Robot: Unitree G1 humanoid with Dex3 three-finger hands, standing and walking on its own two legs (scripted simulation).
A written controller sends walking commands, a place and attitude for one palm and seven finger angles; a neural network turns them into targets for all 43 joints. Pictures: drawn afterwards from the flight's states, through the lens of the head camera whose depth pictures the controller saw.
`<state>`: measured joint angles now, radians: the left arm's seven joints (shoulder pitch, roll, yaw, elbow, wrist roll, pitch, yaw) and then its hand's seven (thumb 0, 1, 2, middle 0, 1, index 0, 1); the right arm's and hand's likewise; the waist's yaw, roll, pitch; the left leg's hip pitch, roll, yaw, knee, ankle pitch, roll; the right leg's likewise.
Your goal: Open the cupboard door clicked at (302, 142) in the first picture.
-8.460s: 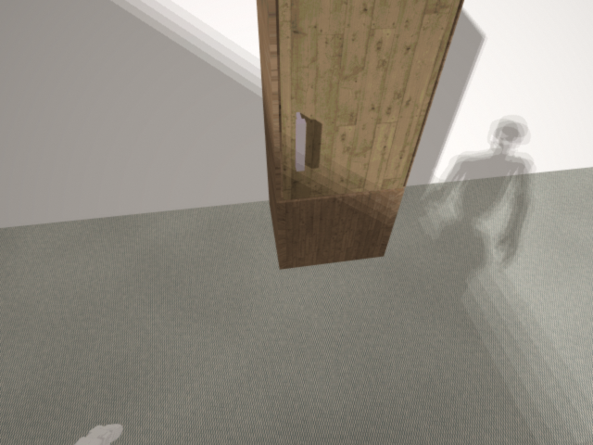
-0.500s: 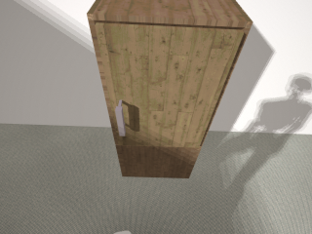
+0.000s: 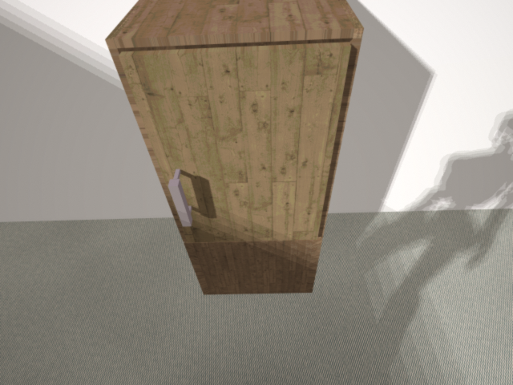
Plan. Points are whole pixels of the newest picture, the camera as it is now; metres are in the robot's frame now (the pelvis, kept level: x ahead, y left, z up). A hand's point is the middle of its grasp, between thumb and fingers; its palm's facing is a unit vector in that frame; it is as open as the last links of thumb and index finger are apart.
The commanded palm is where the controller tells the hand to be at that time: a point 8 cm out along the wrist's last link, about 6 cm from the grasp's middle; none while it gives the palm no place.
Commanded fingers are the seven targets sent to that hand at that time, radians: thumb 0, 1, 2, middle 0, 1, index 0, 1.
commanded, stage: come to a stop and stand still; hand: left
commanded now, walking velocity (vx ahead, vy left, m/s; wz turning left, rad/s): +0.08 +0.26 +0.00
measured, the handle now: (182, 198) +0.55 +0.25 -0.10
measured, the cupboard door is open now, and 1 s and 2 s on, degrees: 0 0 0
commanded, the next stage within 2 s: look again from close up in 0.76 s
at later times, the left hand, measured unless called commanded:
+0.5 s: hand out of the picture -0.06 +0.24 -0.18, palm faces +0.11 -0.97 -0.21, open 7.4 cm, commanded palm none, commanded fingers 0.00 0.90 0.90 -0.20 -0.30 -0.20 -0.30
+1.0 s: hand out of the picture -0.05 +0.24 -0.17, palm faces +0.03 -0.98 -0.21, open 7.3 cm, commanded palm none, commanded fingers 0.00 0.90 0.90 -0.20 -0.30 -0.20 -0.30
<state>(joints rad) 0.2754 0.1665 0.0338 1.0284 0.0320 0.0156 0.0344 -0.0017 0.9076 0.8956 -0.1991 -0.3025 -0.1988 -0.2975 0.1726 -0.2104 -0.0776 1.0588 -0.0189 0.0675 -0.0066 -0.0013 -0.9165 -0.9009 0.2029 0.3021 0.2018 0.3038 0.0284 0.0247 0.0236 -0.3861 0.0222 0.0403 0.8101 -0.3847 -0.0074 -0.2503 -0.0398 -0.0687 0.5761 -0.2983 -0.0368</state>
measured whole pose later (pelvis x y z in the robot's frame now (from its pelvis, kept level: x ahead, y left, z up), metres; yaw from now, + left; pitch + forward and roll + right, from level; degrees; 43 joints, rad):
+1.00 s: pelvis -0.04 +0.07 +0.00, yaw +1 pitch -1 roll +0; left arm 0.28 0.14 -0.01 1.13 0.02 -0.01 0.04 0.00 0.91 0.90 -0.20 -0.30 -0.20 -0.30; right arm 0.32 -0.14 0.00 1.07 -0.02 -0.03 -0.02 0.01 -0.91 -0.90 0.20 0.30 0.20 0.30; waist 0.00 0.03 0.03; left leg -0.19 -0.01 0.05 0.51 -0.31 0.02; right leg -0.26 -0.07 -0.04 0.51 -0.24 0.03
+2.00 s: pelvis -0.08 +0.03 -0.12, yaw +3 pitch +15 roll -1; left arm 0.38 0.19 0.23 0.17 -0.30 -0.56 -0.36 0.01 0.49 0.72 -0.23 -0.57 -0.23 -0.56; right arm 0.12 -0.28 -0.06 0.48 0.00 -0.29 -0.04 0.01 -0.91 -0.90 0.20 0.30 0.20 0.30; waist 0.06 -0.05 -0.11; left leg -0.98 0.03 -0.04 1.32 -0.60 -0.04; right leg -1.03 -0.06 -0.09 1.28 -0.51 -0.03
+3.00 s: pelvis -0.07 +0.05 -0.11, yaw +3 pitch +20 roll -3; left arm 0.07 0.38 0.41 0.26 -0.35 -0.36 -0.48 -0.02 -0.49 0.30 -0.30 -1.20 -0.30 -1.19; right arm 0.21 -0.26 0.03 0.53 0.02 -0.22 -0.06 0.01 -0.90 -0.90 0.21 0.30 0.21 0.31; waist 0.00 0.01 -0.14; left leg -1.08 0.01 -0.06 1.32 -0.59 0.00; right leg -1.09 -0.03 -0.08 1.24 -0.49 0.01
